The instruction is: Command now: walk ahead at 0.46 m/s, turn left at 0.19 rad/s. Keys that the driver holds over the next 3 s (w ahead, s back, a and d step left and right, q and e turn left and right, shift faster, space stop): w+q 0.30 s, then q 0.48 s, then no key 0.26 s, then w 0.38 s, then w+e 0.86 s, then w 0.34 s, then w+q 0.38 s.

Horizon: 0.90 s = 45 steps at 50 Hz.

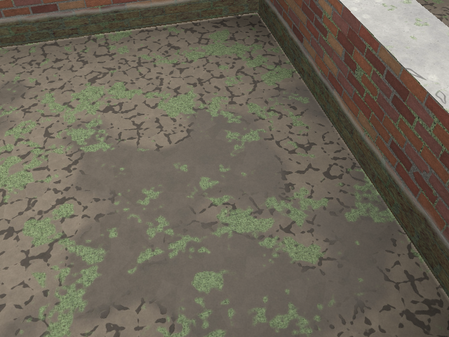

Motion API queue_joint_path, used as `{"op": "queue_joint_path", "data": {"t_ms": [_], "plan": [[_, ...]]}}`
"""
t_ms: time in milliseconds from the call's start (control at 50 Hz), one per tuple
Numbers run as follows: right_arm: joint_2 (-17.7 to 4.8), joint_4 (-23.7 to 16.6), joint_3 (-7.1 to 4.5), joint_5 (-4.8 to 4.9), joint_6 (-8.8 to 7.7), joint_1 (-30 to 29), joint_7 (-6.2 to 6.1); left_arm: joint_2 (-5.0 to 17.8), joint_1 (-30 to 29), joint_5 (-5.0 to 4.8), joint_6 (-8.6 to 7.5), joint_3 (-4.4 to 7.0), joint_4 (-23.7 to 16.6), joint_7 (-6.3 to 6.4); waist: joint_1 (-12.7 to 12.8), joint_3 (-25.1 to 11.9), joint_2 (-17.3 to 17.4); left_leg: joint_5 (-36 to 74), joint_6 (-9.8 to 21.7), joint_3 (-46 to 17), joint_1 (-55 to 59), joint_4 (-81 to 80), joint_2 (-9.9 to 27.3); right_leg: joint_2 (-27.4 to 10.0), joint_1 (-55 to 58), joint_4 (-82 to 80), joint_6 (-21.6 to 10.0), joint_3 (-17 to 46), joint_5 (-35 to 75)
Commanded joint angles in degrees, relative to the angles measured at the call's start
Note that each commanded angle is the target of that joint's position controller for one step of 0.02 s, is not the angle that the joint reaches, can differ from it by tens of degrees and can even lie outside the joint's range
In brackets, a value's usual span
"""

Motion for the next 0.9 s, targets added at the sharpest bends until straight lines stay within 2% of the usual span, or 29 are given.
{"op": "queue_joint_path", "data": {"t_ms": [20, 60, 80, 100, 120, 140, 160, 180, 220, 280, 340, 360, 380, 400, 420, 460, 500, 560, 620, 660, 680, 700, 720, 740, 780, 820, 860, 880, 900], "plan": [[-6.6, -3.2, -1.46, 0.2, 0.16, -2.5, -0.3, 2.2, -8.3, 0.3, -1.76, 0.03, -9.2, -0.52, 1.4, -0.3, 9.3, 47.9, 10.8, -12.2, 5.2, -9.0, 10.2, -3.7, -8.4, -10.8, 1.7, -1.7, 0.3], [-6.2, -4.3, -1.35, 1.19, 0.9, -8.2, -0.33, 0.1, -0.3, 1.65, -2.06, -0.53, -7.0, -0.77, 5.7, -3.0, 11.5, 32.1, 6.5, -10.7, -2.3, -7.9, 4.9, -1.2, 8.5, -26.6, 0.3, -6.1, 16.8], [-4.4, -4.7, -0.92, 0.94, 1.01, -8.2, -0.45, 2.5, 5.4, 2.91, -1.82, 0.26, -5.5, -0.89, 6.8, -5.1, 5.7, 21.3, 4.4, -8.4, -8.1, -3.3, 0.8, -2.9, 17.1, -24.4, -0.6, -4.1, 23.6], [-1.8, -7.0, -0.26, 0.39, 0.77, -7.1, -0.91, 9.1, 6.5, 1.81, -1.89, 1.97, -5.1, -1.06, 7.5, -5.7, -10.9, 1.9, 2.0, -0.9, -12.2, 4.7, -5.1, -12.1, 16.5, -26.9, -3.3, 4.5, 36.5], [-4.8, -7.6, -1.29, -0.45, 1.23, -8.1, -1.13, 10.5, 8.9, 1.08, -1.68, 2.51, -4.4, -1.03, 9.3, -3.5, -14.2, -8.4, 1.3, -1.1, -17.7, 14.0, -5.7, -19.1, 15.4, -29.8, -7.0, 12.7, 43.4], [-6.8, -7.0, -2.53, 0.03, 1.36, -8.7, -1.14, 9.7, 10.3, 1.43, -1.99, 2.21, -4.7, -0.7, 9.8, -2.0, -9.5, -9.0, 1.3, -5.0, -20.1, 22.8, -6.1, -21.8, 13.5, -30.1, -10.4, 14.1, 49.5], [-5.7, -5.9, -2.55, 0.62, 0.99, -6.5, -1.23, 7.3, 7.5, 2.32, -2.44, 1.2, -5.2, -0.52, 7.4, -1.5, -7.6, -5.2, 1.1, -8.5, -18.3, 25.1, -5.9, -19.7, 10.2, -28.9, -10.6, 9.2, 57.6], [-5.2, -5.5, -2.6, 1.25, 0.7, -4.4, -1.07, 5.9, 2.6, 2.2, -3.1, 0.67, -5.5, -0.4, 3.9, -1.8, -10.0, -2.5, 0.8, -7.5, -17.1, 24.4, -4.6, -18.3, 8.8, -29.9, -10.2, 5.1, 58.7], [-4.6, -5.3, -2.17, 0.49, 0.98, -3.8, -0.76, 3.6, -4.2, 2.14, -3.95, 0.09, -6.5, -0.82, 0.7, -2.4, -10.5, 1.8, 0.2, -4.2, -11.6, 15.2, -2.1, -14.5, 6.3, -30.6, -8.0, -1.1, 57.2], [-3.3, -6.0, -1.01, -0.63, 1.86, -6.1, 0.11, 3.8, -3.6, 2.76, -3.85, 0.41, -5.2, -1.28, 2.0, -4.6, -8.5, 2.4, 0.8, 0.2, -5.8, 3.5, -1.8, -13.6, 8.0, -28.4, -8.0, -4.5, 55.2], [-1.3, -5.0, 0.01, -1.7, 1.48, -1.8, 0.63, 5.1, -3.6, 1.51, -2.62, 1.42, -4.1, -0.5, -0.3, -8.9, -3.1, 10.9, 4.7, 2.0, 5.8, -10.9, -3.0, -10.2, 5.9, -21.7, -4.7, -6.5, 31.3], [-3.6, -4.6, -0.36, -2.33, 1.09, 1.8, 0.58, 3.7, -3.4, 1.81, -1.86, 1.04, -5.2, -0.09, -0.9, -10.0, 4.7, 19.8, 7.5, -7.2, 13.8, -11.0, 3.2, -6.0, -2.8, -13.3, -2.0, -8.5, 17.1], [-12.7, -4.7, -3.39, 0.57, 1.32, 1.9, 0.52, 3.9, -7.2, 2.5, -1.02, 0.55, -9.5, 0.05, -3.6, -8.9, 19.8, 27.1, 14.7, -24.4, 12.0, -14.0, 11.0, 1.3, -13.7, -10.5, 0.8, -9.5, -3.2], [-14.1, -5.0, -4.15, 0.44, 1.53, 2.6, 0.34, 7.1, -9.3, 2.03, -0.64, 1.58, -9.8, 0.34, -4.8, -5.2, 17.6, 31.9, 18.6, -29.6, 13.1, -16.8, 14.6, 0.7, -20.3, -2.1, 1.9, -4.3, -7.7], [-12.7, -6.0, -3.83, 0.1, 1.57, 0.5, -0.08, 8.4, -8.5, 1.05, -0.62, 2.21, -8.9, 0.34, -3.6, -4.7, 14.3, 36.8, 20.1, -28.2, 10.6, -16.9, 15.1, 0.4, -21.3, 3.5, 3.0, -2.2, -5.6], [-9.6, -6.8, -2.83, 0.35, 1.49, -4.5, -0.4, 9.2, -6.2, 0.6, -0.65, 2.73, -7.7, 0.36, 0.8, -4.2, 9.8, 39.4, 17.8, -23.3, 5.3, -17.4, 11.4, -1.3, -17.7, 3.4, 4.1, -0.5, 2.0], [-8.0, -6.4, -2.8, -0.05, 0.24, -6.8, -0.11, 3.6, -5.9, 1.87, 1.12, 1.16, -7.6, -1.18, 2.1, -7.6, 10.8, 20.3, 13.6, -19.7, 1.9, -17.9, 5.9, 0.3, -11.2, 1.9, 3.1, -2.9, 3.0], [-8.9, -6.7, -3.41, -0.02, 0.08, -6.5, 1.18, 3.7, -8.6, 1.72, 2.54, 0.95, -8.5, -2.15, 1.7, -3.4, 8.2, 5.8, 12.6, -21.5, -4.3, -20.0, 4.3, 1.4, -8.7, -6.0, 1.8, -2.9, 3.7], [-10.8, -6.8, -4.3, -0.24, 0.28, -6.0, 1.78, 3.2, -7.3, 1.06, 2.37, 0.59, -8.3, -1.8, 1.3, -2.5, 9.4, 2.6, 11.7, -25.9, -7.9, -21.0, 3.9, 3.0, -1.6, -14.8, -0.4, -3.5, 3.4], [-11.1, -7.1, -4.53, 0.31, 0.73, -7.6, 1.8, 2.1, -3.4, 0.57, 1.76, 0.26, -7.2, -1.62, 3.5, -2.5, 9.6, -0.8, 9.8, -28.2, -10.9, -20.4, 2.5, 3.1, 5.8, -23.2, -2.0, -3.2, 7.3], [-10.7, -7.3, -4.67, 1.2, 0.62, -8.4, 1.5, 2.0, 0.1, 0.85, 1.24, 0.45, -5.9, -0.95, 5.0, -2.4, 6.3, -3.4, 7.7, -27.8, -16.1, -18.7, 1.4, 1.4, 13.8, -29.6, -2.3, -2.6, 12.0], [-9.0, -7.4, -4.49, 2.13, 0.34, -7.5, 1.1, 4.7, 4.5, 1.63, 0.56, 1.02, -5.6, -0.34, 6.3, -4.1, -0.8, -9.1, 4.5, -23.1, -24.4, -9.0, -2.2, -8.2, 23.6, -34.0, -3.6, 6.6, 7.5], [-7.1, -9.7, -4.23, 3.1, 0.51, -10.2, 0.76, 12.0, 5.6, 1.8, -0.21, 2.67, -6.3, -0.43, 7.7, -2.9, -15.4, -10.8, 2.2, -9.4, -31.7, 6.5, -11.7, -21.8, 20.7, -41.5, -6.9, 23.5, 6.5], [-10.8, -7.9, -5.14, 0.5, 0.54, -9.9, 0.0, 11.1, 5.3, 1.64, -0.86, 2.81, -6.1, -0.45, 6.4, 0.0, -8.5, -8.0, 0.7, -11.0, -30.7, 15.5, -9.3, -23.0, 14.0, -40.7, -8.3, 24.5, 15.9], [-11.4, -4.5, -6.0, -0.05, 0.91, -4.7, 0.04, 6.6, -3.2, 1.74, -1.78, 1.41, -8.0, -0.7, 0.3, -1.5, -4.5, -1.8, -1.3, -9.0, -23.3, 25.1, -7.7, -18.1, 6.4, -39.2, -10.7, 13.9, 25.3], [-10.7, -2.8, -5.94, -0.26, 2.28, -2.7, 0.33, 4.3, -5.5, 1.75, -2.2, 0.69, -8.4, -0.98, -1.3, -4.2, -6.2, 1.6, -2.2, -6.2, -21.0, 32.6, -7.7, -14.0, 5.1, -36.8, -11.1, 6.8, 34.6], [-10.2, -2.5, -5.54, 0.1, 3.35, -3.5, 0.59, 4.3, -3.2, 1.51, -2.41, 0.73, -7.4, -1.25, -0.6, -5.9, -5.8, 2.8, -3.0, -6.3, -20.3, 35.6, -7.9, -13.6, 5.7, -35.6, -11.5, 4.5, 36.8], [-8.9, -3.7, -4.65, 3.9, 3.67, -1.4, -0.92, 5.4, -4.5, 3.4, -1.52, 0.79, -8.6, -0.74, -0.5, -2.4, -6.8, 0.8, -4.4, -8.8, -20.9, 38.1, -5.8, -15.7, 6.8, -38.0, -14.7, 8.0, 25.8], [-8.9, -3.9, -4.23, 4.07, 3.99, -2.6, -1.68, 4.4, -3.7, 2.89, -0.75, 0.47, -8.8, -0.32, 0.2, -1.4, -5.3, 0.6, -5.1, -9.3, -22.6, 37.3, -5.2, -16.5, 7.2, -39.4, -15.8, 9.5, 17.3]]}}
